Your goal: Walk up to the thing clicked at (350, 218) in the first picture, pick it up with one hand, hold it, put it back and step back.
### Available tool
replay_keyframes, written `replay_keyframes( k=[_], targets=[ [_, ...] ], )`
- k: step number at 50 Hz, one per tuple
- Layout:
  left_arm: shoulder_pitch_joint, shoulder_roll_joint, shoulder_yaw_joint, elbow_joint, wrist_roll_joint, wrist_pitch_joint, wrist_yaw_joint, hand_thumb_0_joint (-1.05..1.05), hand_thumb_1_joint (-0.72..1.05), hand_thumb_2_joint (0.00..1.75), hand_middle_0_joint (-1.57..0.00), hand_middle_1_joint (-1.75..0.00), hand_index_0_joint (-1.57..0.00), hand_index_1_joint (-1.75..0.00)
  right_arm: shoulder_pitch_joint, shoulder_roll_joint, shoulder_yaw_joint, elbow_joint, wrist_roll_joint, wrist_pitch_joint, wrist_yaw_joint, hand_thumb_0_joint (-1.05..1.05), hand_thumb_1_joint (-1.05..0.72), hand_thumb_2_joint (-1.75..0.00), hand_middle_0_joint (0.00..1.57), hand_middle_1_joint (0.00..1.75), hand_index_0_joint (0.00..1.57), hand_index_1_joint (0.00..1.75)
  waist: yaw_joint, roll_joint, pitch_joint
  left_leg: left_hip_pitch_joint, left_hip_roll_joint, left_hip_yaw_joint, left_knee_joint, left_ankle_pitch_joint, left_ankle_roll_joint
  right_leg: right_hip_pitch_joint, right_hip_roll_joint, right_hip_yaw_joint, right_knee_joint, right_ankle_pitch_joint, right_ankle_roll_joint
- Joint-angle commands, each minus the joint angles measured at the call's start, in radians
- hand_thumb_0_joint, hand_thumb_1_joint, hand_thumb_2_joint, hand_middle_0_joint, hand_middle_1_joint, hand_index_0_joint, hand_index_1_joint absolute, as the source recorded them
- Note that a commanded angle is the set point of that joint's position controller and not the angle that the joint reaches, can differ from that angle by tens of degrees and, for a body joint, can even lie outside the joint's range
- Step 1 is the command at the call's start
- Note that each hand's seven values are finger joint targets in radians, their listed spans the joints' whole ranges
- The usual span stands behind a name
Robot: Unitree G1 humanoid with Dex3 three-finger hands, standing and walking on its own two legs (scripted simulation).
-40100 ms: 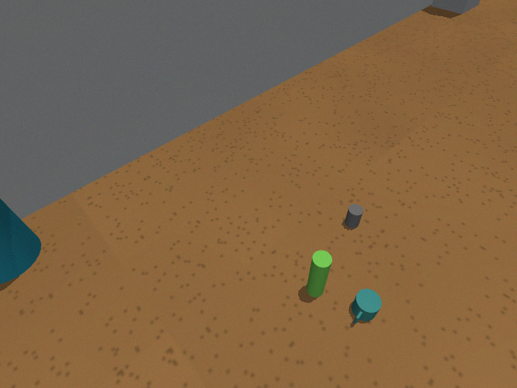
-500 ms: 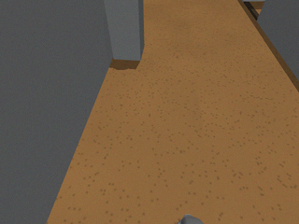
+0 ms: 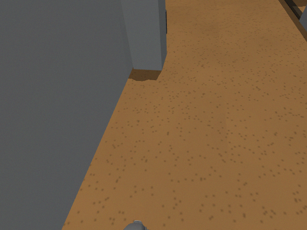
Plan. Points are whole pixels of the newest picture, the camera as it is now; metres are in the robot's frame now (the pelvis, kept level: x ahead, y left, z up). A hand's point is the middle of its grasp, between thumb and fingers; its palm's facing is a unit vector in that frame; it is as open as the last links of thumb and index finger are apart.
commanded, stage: walk up
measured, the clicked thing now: out of the picture -1.15 -0.29 -0.72
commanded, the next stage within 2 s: stand in 1.92 s
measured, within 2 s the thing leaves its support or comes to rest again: neither
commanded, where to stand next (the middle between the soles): +0.22 +0.03 m, yaw -2 degrees
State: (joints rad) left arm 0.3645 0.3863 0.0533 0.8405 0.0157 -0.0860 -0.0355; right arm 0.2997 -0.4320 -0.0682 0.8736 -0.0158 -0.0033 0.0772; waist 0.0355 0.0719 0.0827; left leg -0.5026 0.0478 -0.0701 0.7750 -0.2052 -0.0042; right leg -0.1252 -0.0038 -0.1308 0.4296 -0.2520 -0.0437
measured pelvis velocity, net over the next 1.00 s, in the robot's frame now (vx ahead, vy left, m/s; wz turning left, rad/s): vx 0.14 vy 0.04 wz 0.00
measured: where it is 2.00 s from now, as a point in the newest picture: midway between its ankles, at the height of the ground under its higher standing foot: outside the picture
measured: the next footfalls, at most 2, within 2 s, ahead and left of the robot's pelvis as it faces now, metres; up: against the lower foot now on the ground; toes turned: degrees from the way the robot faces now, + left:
left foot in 0.14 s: +0.19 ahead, +0.17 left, +0.00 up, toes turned +1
right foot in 0.54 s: +0.29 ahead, -0.10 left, +0.00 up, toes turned -1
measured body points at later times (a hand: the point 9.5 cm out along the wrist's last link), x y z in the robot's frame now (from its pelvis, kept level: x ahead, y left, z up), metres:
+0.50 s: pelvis +0.14 +0.03 -0.01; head +0.17 +0.03 +0.44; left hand +0.20 +0.36 -0.12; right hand +0.22 -0.28 -0.12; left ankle +0.15 +0.15 -0.74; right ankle +0.24 -0.11 -0.72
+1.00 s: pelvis +0.14 +0.04 -0.02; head +0.15 +0.05 +0.43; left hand +0.24 +0.35 -0.14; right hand +0.18 -0.28 -0.14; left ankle +0.15 +0.17 -0.74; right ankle +0.25 -0.10 -0.74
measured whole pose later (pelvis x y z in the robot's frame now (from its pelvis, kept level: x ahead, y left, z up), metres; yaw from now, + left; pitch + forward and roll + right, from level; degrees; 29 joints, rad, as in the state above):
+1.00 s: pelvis +0.14 +0.04 -0.02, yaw +0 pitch -3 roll +0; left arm 0.14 0.38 0.02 1.01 0.00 -0.01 -0.01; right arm 0.22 -0.38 -0.02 1.06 -0.02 0.01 0.02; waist 0.00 -0.02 0.07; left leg -0.23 0.02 0.01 0.63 -0.34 -0.01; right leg -0.38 -0.04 0.01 0.58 -0.19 0.00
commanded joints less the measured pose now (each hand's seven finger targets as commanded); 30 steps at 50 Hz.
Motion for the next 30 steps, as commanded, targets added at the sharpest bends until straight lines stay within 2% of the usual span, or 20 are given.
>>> replay_keyframes(
  k=[1, 3, 6, 7, 8, 9, 10, 11, 12, 14, 18, 20, 22, 23, 25, 26, 27, 28, 29, 30],
  targets=[
    [-0.009, 0.300, 0.094, -0.086, 0.000, -0.028, 0.017, 0.00, 0.90, 0.90, -0.20, -0.30, -0.20, -0.30, -0.078, -0.154, -0.046, -0.111, -0.009, -0.045, -0.001, 0.00, -0.90, -0.90, 0.20, 0.30, 0.20, 0.30, 0.017, -0.184, 0.029, 0.006, 0.057, 0.040, -0.110, 0.030, 0.010, -0.048, -0.304, 0.228, -0.195, -0.116, -0.160],
    [-0.021, 0.309, 0.090, -0.087, -0.001, -0.026, 0.018, 0.00, 0.90, 0.90, -0.20, -0.30, -0.20, -0.30, -0.087, -0.157, -0.048, -0.112, -0.010, -0.051, 0.002, 0.00, -0.90, -0.90, 0.20, 0.30, 0.20, 0.30, 0.009, -0.177, 0.027, 0.064, 0.058, 0.061, -0.136, 0.009, 0.024, -0.080, -0.313, 0.228, -0.171, -0.125, -0.165],
    [-0.006, 0.294, 0.076, -0.075, -0.008, -0.016, 0.020, 0.00, 0.90, 0.90, -0.20, -0.30, -0.20, -0.30, -0.028, -0.152, -0.047, -0.095, -0.013, -0.067, -0.003, 0.00, -0.90, -0.90, 0.20, 0.30, 0.20, 0.30, -0.034, -0.122, -0.015, 0.212, -0.002, 0.133, -0.253, 0.004, 0.047, -0.077, -0.250, 0.139, 0.017, 0.117, -0.128],
    [0.004, 0.268, 0.062, -0.077, -0.007, -0.014, 0.019, 0.00, 0.90, 0.90, -0.20, -0.30, -0.20, -0.30, 0.060, -0.173, -0.057, -0.070, -0.016, -0.074, -0.013, 0.00, -0.90, -0.90, 0.20, 0.30, 0.20, 0.30, -0.080, -0.058, -0.071, 0.354, -0.033, 0.134, -0.278, -0.015, 0.064, -0.109, -0.213, 0.104, 0.182, 0.265, -0.102],
    [0.054, 0.214, 0.043, -0.082, -0.014, -0.008, 0.018, 0.00, 0.90, 0.90, -0.20, -0.30, -0.20, -0.30, 0.161, -0.234, -0.078, -0.051, -0.025, -0.081, -0.027, 0.00, -0.90, -0.90, 0.20, 0.30, 0.20, 0.30, -0.114, 0.115, -0.163, 0.529, 0.050, -0.023, -0.358, -0.119, 0.115, -0.206, -0.133, 0.043, 0.468, 0.259, -0.055],
    [0.091, 0.127, 0.021, -0.093, -0.021, -0.006, 0.015, 0.00, 0.90, 0.90, -0.20, -0.30, -0.20, -0.30, 0.175, -0.310, -0.095, -0.076, -0.029, -0.086, -0.041, 0.00, -0.90, -0.90, 0.20, 0.30, 0.20, 0.30, -0.096, 0.318, -0.178, 0.674, 0.285, -0.434, -0.400, -0.087, 0.192, -0.488, 0.005, 0.047, 0.666, -0.244, 0.010],
    [0.070, 0.230, 0.046, -0.069, -0.018, 0.008, 0.031, 0.00, 0.90, 0.90, -0.20, -0.30, -0.20, -0.30, 0.167, -0.330, -0.101, -0.087, 0.005, -0.083, -0.044, 0.00, -0.90, -0.90, 0.20, 0.30, 0.20, 0.30, -0.111, 0.173, -0.172, 0.648, 0.378, -0.594, -0.461, -0.091, 0.292, -0.535, 0.003, 0.109, 0.733, -0.324, -0.004],
    [0.015, 0.268, 0.048, -0.060, -0.011, 0.013, 0.036, 0.00, 0.90, 0.90, -0.20, -0.30, -0.20, -0.30, 0.158, -0.309, -0.100, -0.081, 0.020, -0.078, -0.045, 0.00, -0.90, -0.90, 0.20, 0.30, 0.20, 0.30, -0.110, 0.101, -0.095, 0.548, 0.384, -0.563, -0.471, -0.049, 0.318, -0.537, -0.036, 0.167, 0.782, -0.315, -0.006],
    [-0.007, 0.264, 0.041, -0.063, -0.016, 0.010, 0.032, 0.00, 0.90, 0.90, -0.20, -0.30, -0.20, -0.30, 0.117, -0.276, -0.086, -0.096, 0.021, -0.075, -0.051, 0.00, -0.90, -0.90, 0.20, 0.30, 0.20, 0.30, -0.096, 0.027, -0.052, 0.460, 0.332, -0.390, -0.460, 0.088, 0.288, -0.503, -0.047, 0.211, 0.767, -0.251, -0.007],
    [0.043, 0.234, 0.042, -0.032, -0.026, 0.015, 0.020, 0.00, 0.90, 0.90, -0.20, -0.30, -0.20, -0.30, 0.063, -0.220, -0.056, -0.113, 0.021, -0.085, -0.058, 0.00, -0.90, -0.90, 0.20, 0.30, 0.20, 0.30, -0.050, 0.021, -0.019, 0.382, 0.233, -0.164, -0.441, 0.273, 0.204, -0.419, -0.069, 0.236, 0.676, -0.150, -0.002],
    [0.053, 0.198, 0.036, -0.019, -0.027, 0.026, 0.014, 0.00, 0.90, 0.90, -0.20, -0.30, -0.20, -0.30, 0.008, -0.214, -0.051, -0.136, 0.012, -0.083, -0.064, 0.00, -0.90, -0.90, 0.20, 0.30, 0.20, 0.30, -0.038, 0.086, -0.011, 0.299, 0.196, -0.029, -0.438, 0.290, 0.230, -0.352, -0.072, 0.161, 0.514, -0.071, 0.038],
    [0.026, 0.183, 0.031, -0.022, -0.024, 0.024, 0.022, 0.00, 0.90, 0.90, -0.20, -0.30, -0.20, -0.30, -0.031, -0.206, -0.044, -0.146, 0.004, -0.075, -0.067, 0.00, -0.90, -0.90, 0.20, 0.30, 0.20, 0.30, -0.032, 0.101, 0.005, 0.247, 0.205, 0.017, -0.411, 0.405, 0.249, -0.305, -0.084, 0.123, 0.394, -0.033, 0.050],
    [-0.002, 0.172, 0.031, -0.012, -0.023, 0.015, 0.034, 0.00, 0.90, 0.90, -0.20, -0.30, -0.20, -0.30, -0.043, -0.193, -0.033, -0.141, 0.002, -0.064, -0.069, 0.00, -0.90, -0.90, 0.20, 0.30, 0.20, 0.30, -0.035, 0.102, -0.027, 0.230, 0.192, 0.038, -0.322, 0.592, 0.237, -0.233, -0.059, 0.102, 0.324, 0.032, 0.052],
    [-0.008, 0.167, 0.033, 0.001, -0.021, 0.012, 0.042, 0.00, 0.90, 0.90, -0.20, -0.30, -0.20, -0.30, -0.036, -0.192, -0.032, -0.133, 0.007, -0.057, -0.071, 0.00, -0.90, -0.90, 0.20, 0.30, 0.20, 0.30, -0.037, 0.097, -0.053, 0.223, 0.190, 0.036, -0.280, 0.607, 0.224, -0.191, -0.043, 0.092, 0.296, 0.062, 0.044],
    [0.020, 0.170, 0.034, 0.029, -0.020, 0.011, 0.050, 0.00, 0.90, 0.90, -0.20, -0.30, -0.20, -0.30, -0.078, -0.189, -0.030, -0.135, 0.020, -0.038, -0.072, 0.00, -0.90, -0.90, 0.20, 0.30, 0.20, 0.30, -0.008, 0.062, -0.088, 0.172, 0.152, 0.057, -0.189, 0.429, 0.185, -0.067, -0.008, 0.067, 0.172, 0.189, 0.034],
    [0.046, 0.193, 0.038, 0.043, -0.017, 0.007, 0.055, 0.00, 0.90, 0.90, -0.20, -0.30, -0.20, -0.30, -0.105, -0.167, -0.022, -0.142, 0.028, -0.029, -0.072, 0.00, -0.90, -0.90, 0.20, 0.30, 0.20, 0.30, 0.019, 0.016, -0.103, 0.158, 0.116, 0.073, -0.120, 0.264, 0.148, -0.023, -0.004, 0.074, 0.117, 0.247, 0.023],
    [0.043, 0.230, 0.046, 0.048, -0.010, 0.002, 0.059, 0.00, 0.90, 0.90, -0.20, -0.30, -0.20, -0.30, -0.095, -0.117, -0.009, -0.138, 0.037, -0.022, -0.072, 0.00, -0.90, -0.90, 0.20, 0.30, 0.20, 0.30, 0.026, -0.090, -0.126, 0.134, 0.071, 0.098, -0.029, 0.078, 0.104, 0.017, -0.052, 0.128, 0.074, 0.320, 0.006],
    [0.023, 0.284, 0.059, 0.033, -0.003, -0.005, 0.063, 0.00, 0.90, 0.90, -0.20, -0.30, -0.20, -0.30, -0.052, -0.075, 0.005, -0.134, 0.039, -0.017, -0.072, 0.00, -0.90, -0.90, 0.20, 0.30, 0.20, 0.30, 0.013, -0.252, -0.156, 0.055, -0.011, 0.138, 0.107, -0.166, 0.058, 0.050, -0.232, 0.371, 0.022, 0.462, -0.050],
    [-0.031, 0.284, 0.047, 0.006, -0.007, -0.007, 0.062, 0.00, 0.90, 0.90, -0.20, -0.30, -0.20, -0.30, 0.018, -0.061, 0.015, -0.100, 0.034, 0.005, -0.078, 0.00, -0.90, -0.90, 0.20, 0.30, 0.20, 0.30, -0.029, -0.217, -0.142, 0.099, -0.041, 0.036, 0.151, -0.359, 0.041, -0.050, -0.362, 0.570, -0.063, 0.361, -0.119],
    [-0.103, 0.309, 0.048, -0.004, -0.014, 0.003, 0.064, 0.00, 0.90, 0.90, -0.20, -0.30, -0.20, -0.30, 0.006, -0.134, -0.012, -0.083, 0.029, 0.018, -0.086, 0.00, -0.90, -0.90, 0.20, 0.30, 0.20, 0.30, -0.033, -0.232, -0.126, 0.130, -0.015, 0.037, 0.182, -0.433, 0.045, -0.114, -0.380, 0.588, -0.064, 0.232, -0.196]
  ],
)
